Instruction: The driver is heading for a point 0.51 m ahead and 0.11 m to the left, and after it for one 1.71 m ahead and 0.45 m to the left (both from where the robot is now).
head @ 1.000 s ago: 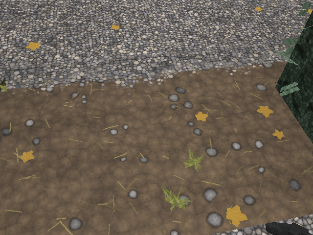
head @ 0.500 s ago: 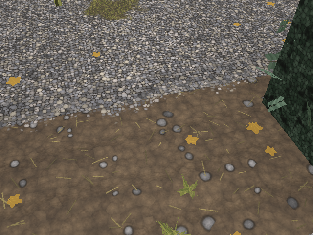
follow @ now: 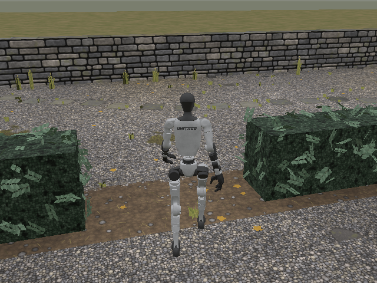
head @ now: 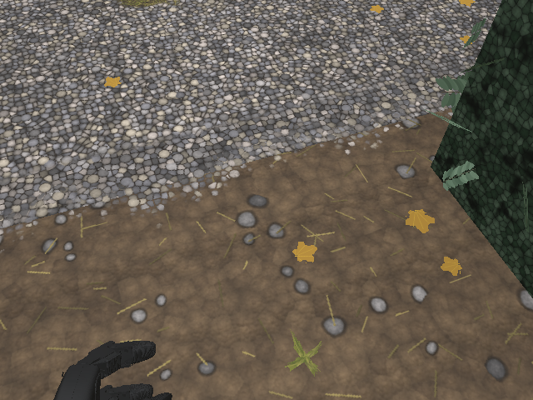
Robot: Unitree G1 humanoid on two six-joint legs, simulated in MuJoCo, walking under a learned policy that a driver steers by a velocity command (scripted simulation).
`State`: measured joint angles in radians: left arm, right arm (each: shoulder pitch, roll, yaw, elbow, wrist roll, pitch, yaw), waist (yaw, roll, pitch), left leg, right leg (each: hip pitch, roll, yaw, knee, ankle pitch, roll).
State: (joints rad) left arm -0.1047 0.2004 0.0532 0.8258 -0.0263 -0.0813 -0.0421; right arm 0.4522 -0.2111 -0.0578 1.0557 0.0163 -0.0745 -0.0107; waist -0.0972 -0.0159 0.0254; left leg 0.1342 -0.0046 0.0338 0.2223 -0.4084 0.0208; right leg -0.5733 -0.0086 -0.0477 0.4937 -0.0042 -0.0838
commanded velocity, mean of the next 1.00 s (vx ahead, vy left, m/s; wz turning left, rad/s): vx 0.49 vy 0.00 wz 0.28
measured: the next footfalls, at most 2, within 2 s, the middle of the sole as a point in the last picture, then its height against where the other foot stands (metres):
right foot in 0.04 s outside the picture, level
left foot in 0.58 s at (195, 379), level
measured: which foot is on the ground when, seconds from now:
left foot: down 0.00-0.06, up 0.08-0.56, down 0.58-1.00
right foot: up 0.00-0.02, down 0.04-0.58, up 0.60-1.00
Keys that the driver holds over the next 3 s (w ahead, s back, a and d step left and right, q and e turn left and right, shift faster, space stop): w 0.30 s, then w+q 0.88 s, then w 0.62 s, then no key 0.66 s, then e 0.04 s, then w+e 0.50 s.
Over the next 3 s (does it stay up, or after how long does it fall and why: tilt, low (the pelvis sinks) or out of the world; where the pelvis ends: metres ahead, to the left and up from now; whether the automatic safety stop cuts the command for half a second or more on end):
stays up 1.31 0.38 0.02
